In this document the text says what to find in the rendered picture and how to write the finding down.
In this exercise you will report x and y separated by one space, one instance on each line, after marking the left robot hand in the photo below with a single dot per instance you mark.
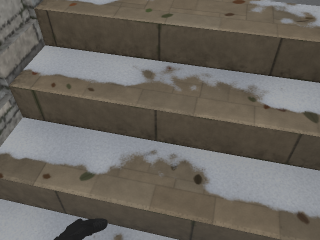
79 229

